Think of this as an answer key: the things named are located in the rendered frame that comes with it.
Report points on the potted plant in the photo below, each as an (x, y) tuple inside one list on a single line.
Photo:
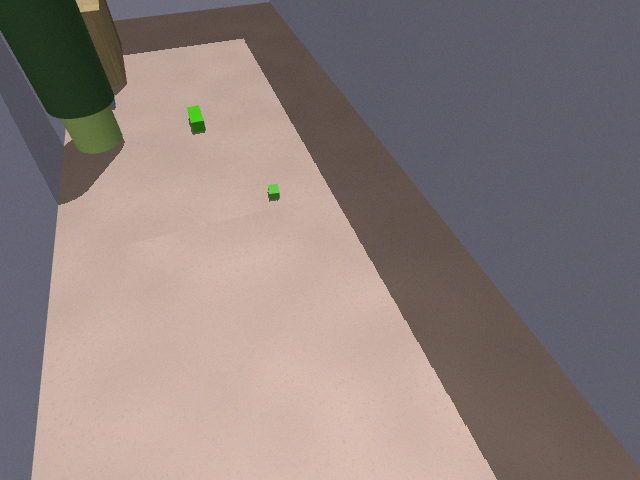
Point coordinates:
[(52, 44)]

